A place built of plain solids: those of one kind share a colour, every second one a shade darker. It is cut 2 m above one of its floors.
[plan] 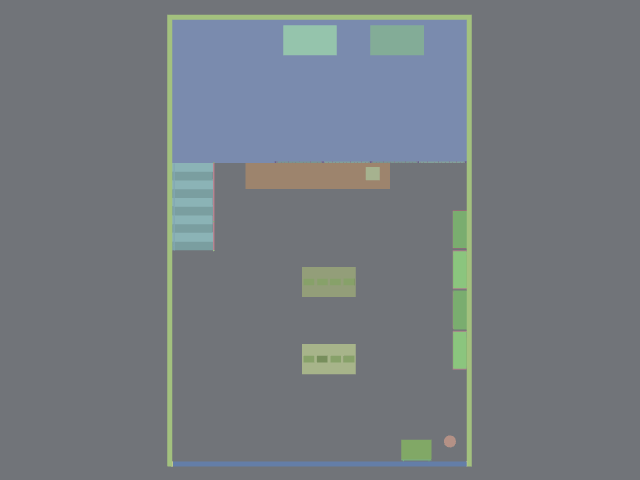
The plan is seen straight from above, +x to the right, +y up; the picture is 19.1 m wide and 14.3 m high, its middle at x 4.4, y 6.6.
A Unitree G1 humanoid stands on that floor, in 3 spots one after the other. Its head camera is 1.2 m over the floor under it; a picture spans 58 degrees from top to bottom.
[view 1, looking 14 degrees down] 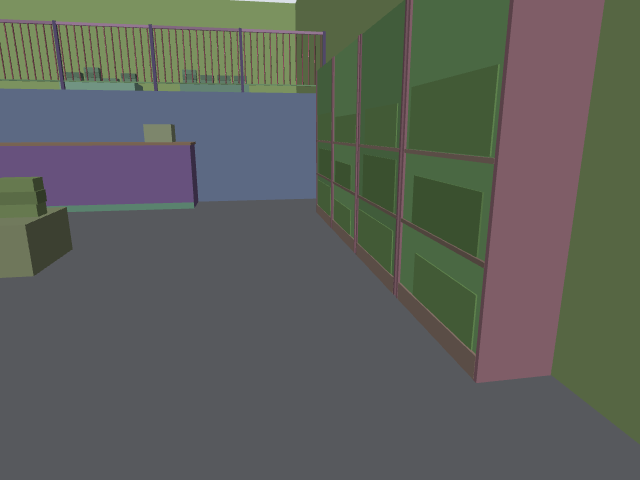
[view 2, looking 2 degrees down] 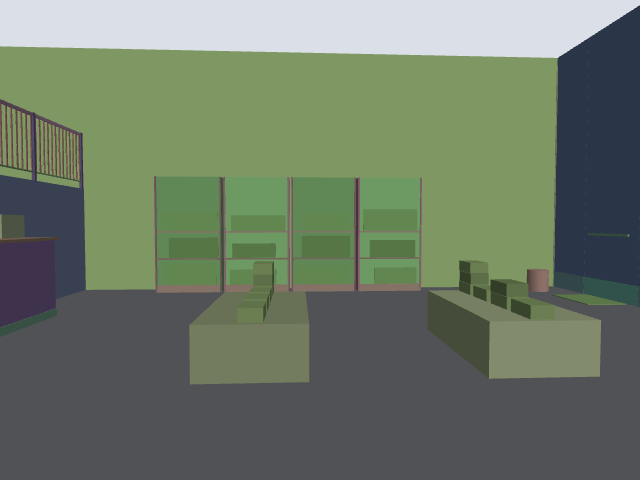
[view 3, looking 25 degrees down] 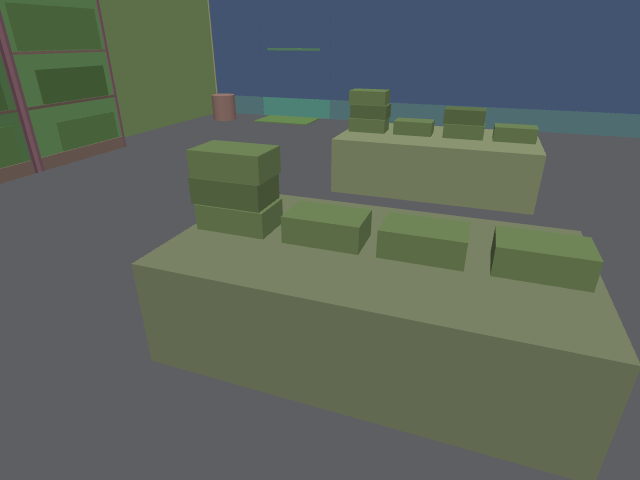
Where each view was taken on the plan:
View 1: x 7.27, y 1.00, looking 80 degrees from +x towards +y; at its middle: ground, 4.96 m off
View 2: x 0.60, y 4.99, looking -3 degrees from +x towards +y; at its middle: shelves_goods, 7.78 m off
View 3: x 4.33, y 6.88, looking -70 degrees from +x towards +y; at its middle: box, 1.68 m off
